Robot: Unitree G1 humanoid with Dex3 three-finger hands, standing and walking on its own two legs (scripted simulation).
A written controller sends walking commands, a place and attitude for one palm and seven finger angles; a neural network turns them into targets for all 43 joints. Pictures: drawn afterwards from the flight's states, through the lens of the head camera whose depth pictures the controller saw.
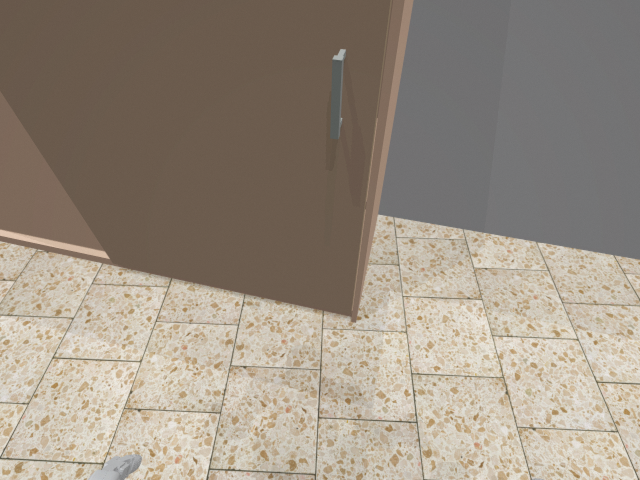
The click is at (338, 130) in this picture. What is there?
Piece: wardrobe's sliding door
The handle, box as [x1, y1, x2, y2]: [330, 49, 345, 138]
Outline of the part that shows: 345,49 340,49 338,54 334,55 332,59 330,125 331,138 338,138 339,127 341,124 340,105 342,65 345,56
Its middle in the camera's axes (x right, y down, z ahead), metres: +0.03 -0.27 +0.73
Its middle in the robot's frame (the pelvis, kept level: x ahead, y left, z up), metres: +0.74 +0.01 +0.11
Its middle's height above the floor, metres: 0.88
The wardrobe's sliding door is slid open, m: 0.00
